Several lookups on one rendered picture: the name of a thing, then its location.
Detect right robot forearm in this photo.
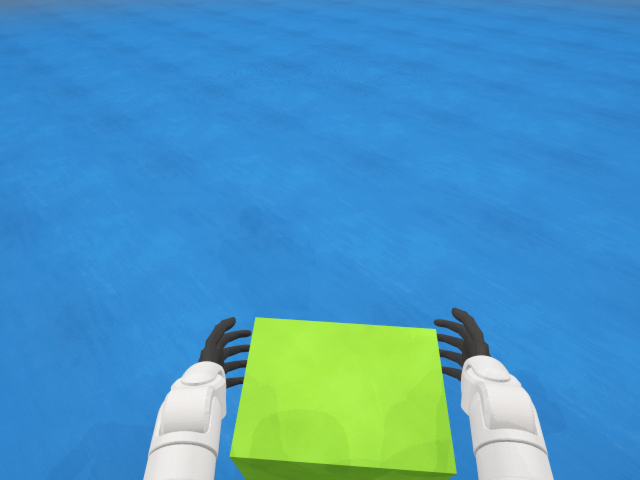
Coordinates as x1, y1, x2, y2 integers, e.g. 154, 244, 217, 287
461, 355, 554, 480

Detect right robot hand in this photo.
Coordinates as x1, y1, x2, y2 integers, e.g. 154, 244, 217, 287
434, 308, 491, 381

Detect left robot forearm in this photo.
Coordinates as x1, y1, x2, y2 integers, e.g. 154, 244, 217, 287
143, 361, 226, 480

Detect carton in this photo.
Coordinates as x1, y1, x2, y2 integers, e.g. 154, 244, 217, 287
230, 317, 457, 480

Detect left robot hand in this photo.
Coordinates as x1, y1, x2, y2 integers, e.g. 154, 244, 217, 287
198, 317, 252, 389

